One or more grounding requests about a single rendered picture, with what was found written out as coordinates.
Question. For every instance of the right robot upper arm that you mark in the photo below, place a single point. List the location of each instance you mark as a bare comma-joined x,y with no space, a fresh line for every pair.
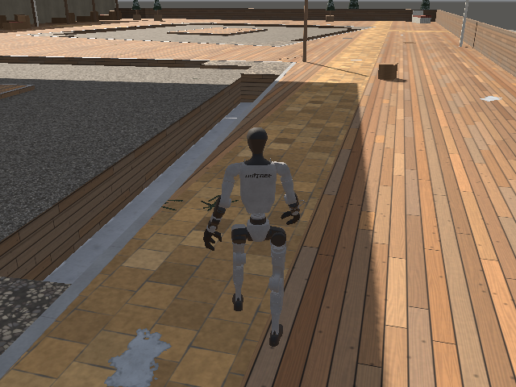
286,181

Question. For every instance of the robot right hand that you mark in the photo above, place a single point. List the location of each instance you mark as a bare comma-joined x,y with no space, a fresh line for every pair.
291,221

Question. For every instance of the robot left hand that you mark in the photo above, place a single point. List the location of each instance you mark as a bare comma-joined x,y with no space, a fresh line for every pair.
207,238

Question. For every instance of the robot left forearm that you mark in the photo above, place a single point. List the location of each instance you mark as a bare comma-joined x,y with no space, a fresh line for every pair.
216,217

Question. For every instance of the robot left shin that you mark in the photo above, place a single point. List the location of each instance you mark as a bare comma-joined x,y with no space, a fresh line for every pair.
237,277

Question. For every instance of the robot right forearm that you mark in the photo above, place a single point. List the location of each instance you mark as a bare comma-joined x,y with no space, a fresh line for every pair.
294,208

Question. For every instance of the robot right foot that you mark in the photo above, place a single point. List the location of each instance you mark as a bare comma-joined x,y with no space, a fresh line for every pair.
274,339

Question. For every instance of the left robot upper arm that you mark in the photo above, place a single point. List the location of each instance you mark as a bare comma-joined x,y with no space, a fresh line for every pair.
232,171

